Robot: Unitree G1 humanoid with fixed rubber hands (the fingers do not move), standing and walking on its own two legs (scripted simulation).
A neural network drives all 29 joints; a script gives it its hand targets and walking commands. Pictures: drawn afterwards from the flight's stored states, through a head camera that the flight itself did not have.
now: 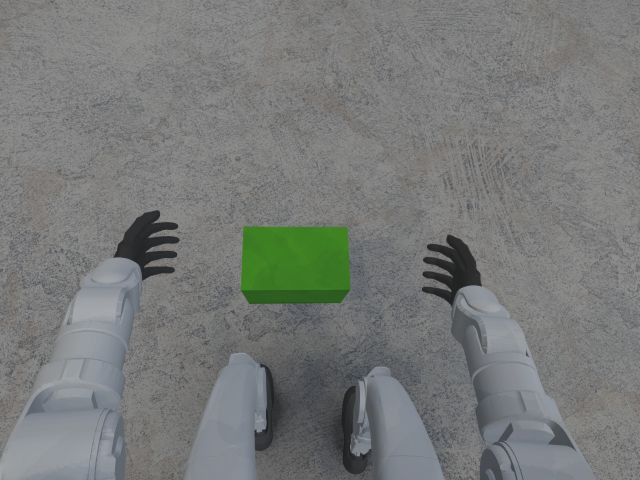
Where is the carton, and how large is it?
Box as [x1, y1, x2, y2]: [241, 227, 349, 303]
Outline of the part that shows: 243,227 241,290 249,303 340,302 349,290 347,227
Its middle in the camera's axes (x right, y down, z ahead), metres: -0.06 +0.06 +1.02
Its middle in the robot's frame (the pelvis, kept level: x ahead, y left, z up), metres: +0.49 +0.03 -0.58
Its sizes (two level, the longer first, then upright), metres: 0.257 0.158 0.196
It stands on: the floor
